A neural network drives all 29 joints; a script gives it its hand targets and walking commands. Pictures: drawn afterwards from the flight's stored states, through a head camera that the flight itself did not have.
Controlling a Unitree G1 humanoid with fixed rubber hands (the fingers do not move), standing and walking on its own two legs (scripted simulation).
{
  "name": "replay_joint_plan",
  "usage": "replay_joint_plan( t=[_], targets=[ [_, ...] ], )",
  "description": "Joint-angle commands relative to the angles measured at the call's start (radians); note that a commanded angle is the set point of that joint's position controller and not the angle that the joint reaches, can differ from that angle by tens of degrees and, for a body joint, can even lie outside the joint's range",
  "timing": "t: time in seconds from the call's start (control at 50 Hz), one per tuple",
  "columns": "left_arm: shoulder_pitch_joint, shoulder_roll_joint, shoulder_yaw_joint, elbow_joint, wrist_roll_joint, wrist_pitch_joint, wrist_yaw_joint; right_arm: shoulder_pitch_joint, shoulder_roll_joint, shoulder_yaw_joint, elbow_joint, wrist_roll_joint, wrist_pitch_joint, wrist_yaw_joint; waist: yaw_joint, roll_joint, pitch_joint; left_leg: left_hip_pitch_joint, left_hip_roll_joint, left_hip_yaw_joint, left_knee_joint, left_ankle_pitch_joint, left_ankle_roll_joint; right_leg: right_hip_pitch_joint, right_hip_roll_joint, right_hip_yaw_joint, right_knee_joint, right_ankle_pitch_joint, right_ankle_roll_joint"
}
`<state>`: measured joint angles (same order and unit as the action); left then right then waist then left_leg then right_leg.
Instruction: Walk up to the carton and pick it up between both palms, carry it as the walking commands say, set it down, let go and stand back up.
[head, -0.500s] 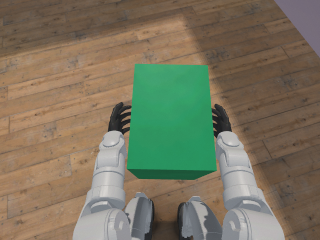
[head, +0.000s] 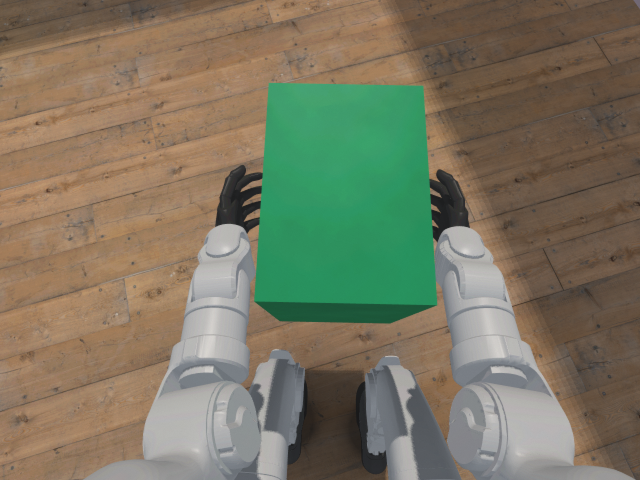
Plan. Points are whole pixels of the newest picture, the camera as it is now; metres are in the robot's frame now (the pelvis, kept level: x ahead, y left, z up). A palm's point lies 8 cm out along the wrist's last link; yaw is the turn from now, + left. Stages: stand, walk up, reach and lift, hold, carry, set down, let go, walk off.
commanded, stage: set down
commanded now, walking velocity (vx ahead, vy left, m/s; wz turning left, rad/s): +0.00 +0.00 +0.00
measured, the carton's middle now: (339, 223) +0.44 +0.01 -0.12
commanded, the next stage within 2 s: none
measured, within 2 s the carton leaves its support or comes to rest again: neither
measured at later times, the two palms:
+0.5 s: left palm (247, 223) +0.44 +0.15 -0.14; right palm (430, 228) +0.44 -0.13 -0.15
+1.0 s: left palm (258, 223) +0.47 +0.15 -0.23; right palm (416, 227) +0.47 -0.13 -0.23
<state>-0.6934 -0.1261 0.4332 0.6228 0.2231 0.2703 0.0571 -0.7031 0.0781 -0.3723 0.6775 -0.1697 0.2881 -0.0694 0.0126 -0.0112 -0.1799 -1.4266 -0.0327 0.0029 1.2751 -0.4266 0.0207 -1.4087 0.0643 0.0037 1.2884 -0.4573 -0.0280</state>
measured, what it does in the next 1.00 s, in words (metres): lowers itself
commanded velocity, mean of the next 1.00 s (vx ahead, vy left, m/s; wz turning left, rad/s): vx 0.00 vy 0.00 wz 0.00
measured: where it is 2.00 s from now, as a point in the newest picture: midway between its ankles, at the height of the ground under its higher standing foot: (331, 437)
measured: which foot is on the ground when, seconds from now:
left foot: down 0.00-1.00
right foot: down 0.00-1.00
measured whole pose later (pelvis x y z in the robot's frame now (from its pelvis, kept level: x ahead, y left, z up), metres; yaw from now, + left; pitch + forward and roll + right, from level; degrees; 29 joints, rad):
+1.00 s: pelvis -0.03 +0.01 -0.14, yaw -1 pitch +43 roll -1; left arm -1.12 0.01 0.43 0.75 0.18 0.31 0.11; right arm -1.12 -0.07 -0.36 0.80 -0.10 0.32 -0.12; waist 0.02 0.00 -0.05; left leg -1.99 -0.07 -0.01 1.77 -0.52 0.01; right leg -1.97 0.10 0.01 1.78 -0.55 0.01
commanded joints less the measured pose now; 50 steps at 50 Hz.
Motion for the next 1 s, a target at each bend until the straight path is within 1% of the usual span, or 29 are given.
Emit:
replay_joint_plan(
  t=[0.0,0.04,0.06,0.1,0.2,0.3,0.54,0.66,0.98],
  targets=[
    [-0.615,-0.917,-0.558,0.032,-0.104,-0.021,-0.228,-0.709,1.004,0.518,-0.086,0.118,-0.068,0.208,0.002,0.000,-0.843,0.441,-0.120,-0.070,-0.039,0.323,-0.014,0.383,0.102,0.071,-0.070,0.322,0.044],
    [-0.633,-0.907,-0.553,0.035,-0.106,-0.022,-0.228,-0.728,1.001,0.519,-0.081,0.123,-0.069,0.200,0.007,-0.001,-0.859,0.402,-0.123,-0.062,-0.016,0.322,-0.016,0.380,0.103,0.070,-0.049,0.329,0.047],
    [-0.650,-0.893,-0.545,0.036,-0.105,-0.022,-0.230,-0.742,0.999,0.519,-0.073,0.123,-0.068,0.195,0.018,-0.001,-0.865,0.361,-0.125,-0.053,-0.003,0.312,-0.018,0.393,0.100,0.074,-0.038,0.328,0.049],
    [-0.673,-0.886,-0.534,0.039,-0.107,-0.023,-0.231,-0.776,1.001,0.523,-0.073,0.131,-0.069,0.186,0.023,-0.013,-0.881,0.337,-0.129,-0.043,0.016,0.294,-0.017,0.389,0.103,0.071,-0.025,0.316,0.055],
    [-0.720,-0.879,-0.528,0.054,-0.117,-0.022,-0.227,-0.830,0.980,0.501,-0.059,0.135,-0.074,0.175,0.014,-0.013,-0.910,0.304,-0.131,-0.040,0.066,0.296,-0.021,0.322,0.111,0.055,0.029,0.305,0.057],
    [-0.770,-0.866,-0.519,0.062,-0.119,-0.020,-0.218,-0.879,0.957,0.481,-0.046,0.139,-0.074,0.171,0.014,-0.006,-0.934,0.267,-0.133,-0.035,0.112,0.295,-0.027,0.261,0.118,0.038,0.086,0.298,0.059],
    [-0.907,-0.842,-0.514,0.065,-0.133,-0.004,-0.189,-1.011,0.890,0.445,-0.045,0.161,-0.061,0.183,-0.001,0.021,-0.986,0.255,-0.134,-0.034,0.214,0.296,-0.039,0.107,0.125,-0.002,0.208,0.274,0.058],
    [-0.972,-0.825,-0.500,0.078,-0.136,0.003,-0.182,-1.073,0.859,0.428,-0.039,0.167,-0.053,0.189,-0.004,0.029,-0.991,0.226,-0.134,-0.029,0.263,0.282,-0.040,0.051,0.124,-0.015,0.260,0.260,0.058],
    [-1.118,-0.761,-0.479,0.088,-0.165,0.009,-0.191,-1.216,0.809,0.434,-0.052,0.192,-0.042,0.177,0.003,0.005,-1.028,0.087,-0.136,0.000,0.398,0.277,-0.032,0.008,0.119,-0.025,0.385,0.283,0.062]
  ],
)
